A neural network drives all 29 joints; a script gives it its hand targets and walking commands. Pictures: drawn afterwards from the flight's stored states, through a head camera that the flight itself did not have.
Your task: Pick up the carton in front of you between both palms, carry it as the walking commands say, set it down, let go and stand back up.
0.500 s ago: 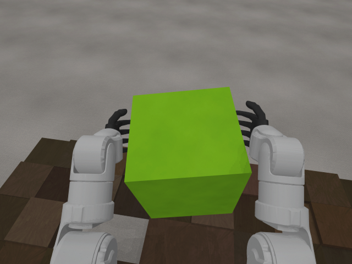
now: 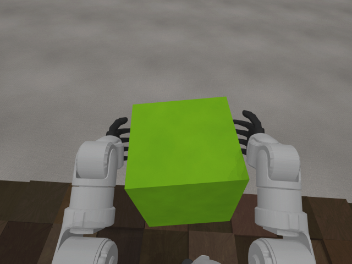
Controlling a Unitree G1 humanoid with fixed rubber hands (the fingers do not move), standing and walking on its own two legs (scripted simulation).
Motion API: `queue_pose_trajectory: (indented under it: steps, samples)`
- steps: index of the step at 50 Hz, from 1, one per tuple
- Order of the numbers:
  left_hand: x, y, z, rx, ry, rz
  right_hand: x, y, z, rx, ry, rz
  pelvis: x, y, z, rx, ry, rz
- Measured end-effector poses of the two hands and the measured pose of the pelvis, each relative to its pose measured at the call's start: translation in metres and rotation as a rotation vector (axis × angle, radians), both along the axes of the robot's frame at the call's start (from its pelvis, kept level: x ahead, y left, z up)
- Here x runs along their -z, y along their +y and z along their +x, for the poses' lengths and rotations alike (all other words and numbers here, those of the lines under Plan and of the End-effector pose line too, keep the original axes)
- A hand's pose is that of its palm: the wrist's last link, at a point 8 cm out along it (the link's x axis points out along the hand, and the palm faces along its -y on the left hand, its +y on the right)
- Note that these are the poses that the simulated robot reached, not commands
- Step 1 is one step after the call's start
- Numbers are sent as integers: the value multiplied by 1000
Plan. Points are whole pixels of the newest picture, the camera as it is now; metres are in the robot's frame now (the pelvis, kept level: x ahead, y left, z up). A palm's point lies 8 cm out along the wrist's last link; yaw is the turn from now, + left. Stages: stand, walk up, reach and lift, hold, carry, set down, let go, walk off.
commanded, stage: carry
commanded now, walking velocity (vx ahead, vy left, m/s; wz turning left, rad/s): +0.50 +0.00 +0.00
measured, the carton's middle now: (184, 166) +0.36 -0.02 +0.03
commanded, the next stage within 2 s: none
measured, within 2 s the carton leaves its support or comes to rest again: neither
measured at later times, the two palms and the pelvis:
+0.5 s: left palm (76, 32) +0.64 +0.26 +0.21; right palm (190, 25) +0.65 -0.03 +0.24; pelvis +0.29 +0.11 +0.03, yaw +1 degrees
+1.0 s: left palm (75, 33) +0.92 +0.39 +0.07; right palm (149, 19) +1.00 +0.10 +0.11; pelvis +0.60 +0.18 -0.02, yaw +4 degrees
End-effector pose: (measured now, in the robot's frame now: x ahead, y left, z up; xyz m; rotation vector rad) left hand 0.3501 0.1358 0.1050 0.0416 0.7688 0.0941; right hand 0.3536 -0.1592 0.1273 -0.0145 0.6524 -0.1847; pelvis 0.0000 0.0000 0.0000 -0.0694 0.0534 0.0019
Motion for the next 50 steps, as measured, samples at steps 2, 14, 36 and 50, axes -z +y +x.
queue_pose_trajectory:
  steps: [2, 14, 36, 50]
  samples:
    - [2, 7, 19, -30, 35, 14, 5, 7, 29, -27, 35, 15, -9, -1, 21, -7, -2, 3]
    - [-67, 70, 142, -129, -67, 13, -62, 71, 177, -104, -70, 46, -55, 36, 154, -7, 36, 53]
    - [-55, 158, 431, 12, 18, -51, -73, 160, 426, 13, 14, -75, -4, 150, 414, -1, 18, 5]
    - [31, 252, 574, -230, 47, -25, 14, 263, 644, -194, 36, -17, 17, 176, 596, -71, 16, -10]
